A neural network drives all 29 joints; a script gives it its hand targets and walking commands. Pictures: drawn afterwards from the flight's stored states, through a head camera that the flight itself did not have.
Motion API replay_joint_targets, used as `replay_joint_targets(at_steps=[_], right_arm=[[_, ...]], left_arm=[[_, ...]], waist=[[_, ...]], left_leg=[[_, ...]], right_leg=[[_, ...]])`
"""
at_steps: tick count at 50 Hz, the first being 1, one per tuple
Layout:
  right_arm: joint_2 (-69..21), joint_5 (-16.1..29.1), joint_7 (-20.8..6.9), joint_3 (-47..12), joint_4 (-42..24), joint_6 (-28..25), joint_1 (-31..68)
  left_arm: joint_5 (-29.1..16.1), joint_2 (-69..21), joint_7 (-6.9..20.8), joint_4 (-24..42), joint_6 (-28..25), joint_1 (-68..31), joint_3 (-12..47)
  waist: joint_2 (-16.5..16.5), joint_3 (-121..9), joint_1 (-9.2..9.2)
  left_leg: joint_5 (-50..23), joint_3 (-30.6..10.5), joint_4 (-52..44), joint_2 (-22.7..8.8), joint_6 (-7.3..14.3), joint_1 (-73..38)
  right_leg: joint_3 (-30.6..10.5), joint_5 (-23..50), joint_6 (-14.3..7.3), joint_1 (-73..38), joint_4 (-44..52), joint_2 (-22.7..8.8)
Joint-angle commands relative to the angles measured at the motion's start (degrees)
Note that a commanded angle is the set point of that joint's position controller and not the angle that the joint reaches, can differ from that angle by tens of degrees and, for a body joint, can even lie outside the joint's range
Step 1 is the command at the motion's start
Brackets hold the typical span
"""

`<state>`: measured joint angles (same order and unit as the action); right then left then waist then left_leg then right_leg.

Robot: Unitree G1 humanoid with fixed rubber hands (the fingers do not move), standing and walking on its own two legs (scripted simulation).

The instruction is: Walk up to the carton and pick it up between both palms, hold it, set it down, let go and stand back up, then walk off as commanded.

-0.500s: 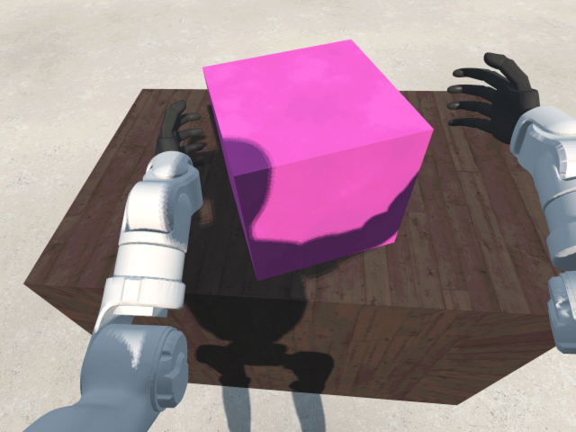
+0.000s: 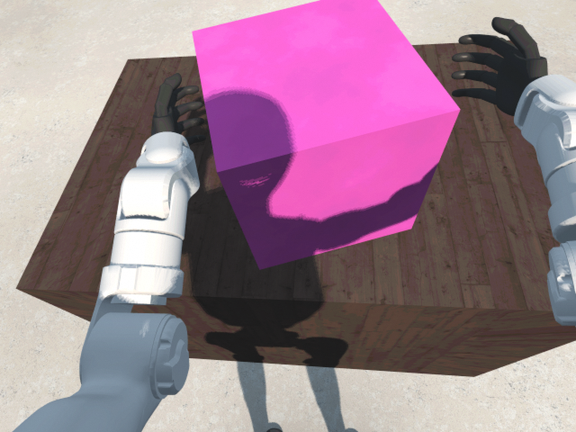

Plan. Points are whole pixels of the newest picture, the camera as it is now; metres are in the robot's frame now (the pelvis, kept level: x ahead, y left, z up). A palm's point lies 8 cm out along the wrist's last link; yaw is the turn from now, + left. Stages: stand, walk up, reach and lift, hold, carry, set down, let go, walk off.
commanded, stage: reach and lift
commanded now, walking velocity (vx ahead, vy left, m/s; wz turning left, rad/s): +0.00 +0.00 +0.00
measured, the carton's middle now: (310, 138) +0.54 +0.01 +0.05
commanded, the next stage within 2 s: none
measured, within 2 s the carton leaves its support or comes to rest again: neither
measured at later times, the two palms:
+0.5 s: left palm (160, 202) +0.39 +0.21 +0.09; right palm (494, 140) +0.46 -0.22 +0.11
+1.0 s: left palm (200, 190) +0.44 +0.17 +0.05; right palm (456, 139) +0.50 -0.20 +0.07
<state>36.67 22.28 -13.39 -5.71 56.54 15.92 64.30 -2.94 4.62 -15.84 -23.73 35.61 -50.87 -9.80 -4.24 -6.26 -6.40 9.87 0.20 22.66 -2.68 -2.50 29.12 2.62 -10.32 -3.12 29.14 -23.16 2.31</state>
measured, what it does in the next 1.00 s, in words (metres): stands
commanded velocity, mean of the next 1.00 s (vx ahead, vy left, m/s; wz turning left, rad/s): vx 0.00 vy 0.00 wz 0.00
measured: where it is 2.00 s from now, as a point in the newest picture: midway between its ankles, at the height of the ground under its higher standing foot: outside the picture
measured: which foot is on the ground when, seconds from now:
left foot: down 0.00-1.00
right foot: down 0.00-1.00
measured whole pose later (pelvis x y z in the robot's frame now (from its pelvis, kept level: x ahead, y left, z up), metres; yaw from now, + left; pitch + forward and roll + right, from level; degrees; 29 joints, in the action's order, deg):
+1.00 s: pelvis +0.00 -0.01 -0.01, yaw +0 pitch +27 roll +0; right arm 27.5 22.3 -12.1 -6.0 68.0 -8.6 58.2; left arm -2.9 1.2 -11.9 -44.7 2.2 -46.1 -9.8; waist -0.8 -12.1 -7.4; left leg 8.4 0.2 22.4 -3.2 -2.5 40.4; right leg 2.6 -8.9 -3.0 40.6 -23.2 2.8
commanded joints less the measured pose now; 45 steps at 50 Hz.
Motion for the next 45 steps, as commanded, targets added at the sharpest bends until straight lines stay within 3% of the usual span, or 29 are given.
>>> replay_joint_targets(at_steps=[1, 5, 8, 12, 19, 23, 26, 30, 36, 41, 45], right_arm=[[9.1, 2.5, 1.8, -3.3, -11.4, -6.7, 23.6], [8.1, 1.0, 2.0, -1.8, -13.4, -10.3, 22.7], [7.8, 0.7, 1.5, -0.8, -11.7, -12.9, 22.3], [8.2, 0.7, 0.2, 0.5, -3.9, -15.5, 20.8], [10.2, -1.9, -2.1, 5.0, 11.3, -15.7, 22.1], [8.5, -3.4, -2.9, 6.1, 11.6, -16.0, 26.7], [6.1, -4.1, -2.9, 5.4, 8.0, -17.3, 29.9], [3.3, -4.9, -2.3, 3.1, 3.3, -19.5, 31.1], [-0.9, -4.5, -0.4, -1.4, -0.4, -23.0, 30.1], [-2.3, -4.7, 1.1, -2.4, 0.2, -26.0, 28.1], [-3.1, -5.5, 2.0, -2.0, 2.1, -27.8, 25.0]], left_arm=[[-1.4, 8.6, 2.9, 5.3, -7.7, -16.5, -7.9], [-2.1, 7.1, 3.0, 6.3, -12.0, -15.9, -6.1], [-2.3, 5.3, 2.8, 5.9, -15.2, -15.3, -4.1], [-2.0, 2.3, 2.6, 3.2, -18.7, -14.0, -1.4], [-2.6, -0.6, 1.1, -1.2, -21.6, -20.7, 3.5], [-5.0, -0.6, 0.0, -6.3, -23.2, -24.8, 5.9], [-6.6, 0.2, -0.3, -11.3, -25.6, -26.2, 6.0], [-7.1, 1.0, 0.4, -15.0, -29.8, -25.3, 3.3], [-3.3, 0.5, 3.4, -16.3, -35.4, -20.3, -3.0], [0.5, -0.5, 4.8, -13.0, -37.1, -16.9, -5.2], [2.2, -3.1, 4.9, -9.6, -36.7, -14.2, -4.5]], waist=[[21.7, -48.5, -8.65], [21.1, -52.0, -7.48], [18.3, -53.5, -6.75], [12.0, -53.1, -5.91], [3.2, -45.8, -4.24], [4.3, -41.5, -4.67], [8.5, -41.2, -5.7], [15.2, -45.5, -7.43], [21.7, -51.3, -9.7], [20.3, -53.0, -9.34], [17.4, -54.2, -8.04]], left_leg=[[-18.2, 3.0, -2.8, 3.8, 0.8, 8.3], [-19.6, 3.0, -3.3, 3.6, 1.2, 9.9], [-21.8, 3.1, -2.3, 3.3, 0.8, 8.4], [-24.4, 2.7, 0.2, 2.1, -0.5, 0.7], [-17.4, 2.2, 2.0, 0.4, -1.8, -10.6], [-7.9, 2.1, 1.2, 0.4, -1.1, -8.3], [-4.3, 2.5, 1.2, 0.7, 0.4, -3.9], [-6.7, 3.4, 1.4, 1.2, 2.0, -0.1], [-16.1, 4.6, 0.7, 2.4, 2.6, 6.9], [-23.2, 4.7, -0.4, 2.9, 2.2, 9.3], [-26.2, 4.2, -1.9, 2.7, 2.0, 11.0]], right_leg=[[-7.7, 73.1, 9.4, -43.7, -10.2, -3.8], [-7.4, 73.2, 9.5, -43.2, -10.8, -3.8], [-6.3, 67.5, 8.6, -40.5, -10.4, -2.4], [-3.7, 51.4, 5.7, -30.5, -7.7, 0.8], [-0.3, 16.7, 0.9, -8.3, -0.1, 3.5], [-0.4, 4.4, 0.1, -3.1, 1.6, 3.0], [-1.2, 2.2, 0.9, -4.3, 1.0, 2.4], [-2.2, 9.6, 2.8, -10.8, -0.7, 1.8], [-4.0, 39.0, 7.1, -27.7, -5.5, -0.2], [-4.7, 58.4, 9.2, -35.1, -8.2, -1.5], [-4.6, 66.9, 9.5, -36.7, -9.5, -2.6]])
